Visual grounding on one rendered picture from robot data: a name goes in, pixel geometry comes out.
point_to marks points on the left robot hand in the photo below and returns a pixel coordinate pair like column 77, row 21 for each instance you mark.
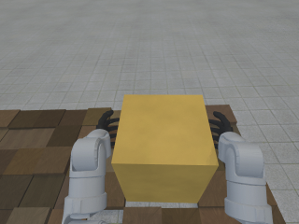
column 103, row 123

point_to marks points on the left robot forearm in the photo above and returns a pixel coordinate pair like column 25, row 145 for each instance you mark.
column 88, row 166

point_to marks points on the right robot forearm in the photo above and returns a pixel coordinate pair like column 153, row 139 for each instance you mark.
column 246, row 199

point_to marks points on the right robot hand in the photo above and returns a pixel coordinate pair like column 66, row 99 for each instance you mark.
column 223, row 124

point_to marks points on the carton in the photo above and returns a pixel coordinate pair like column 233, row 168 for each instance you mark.
column 164, row 150

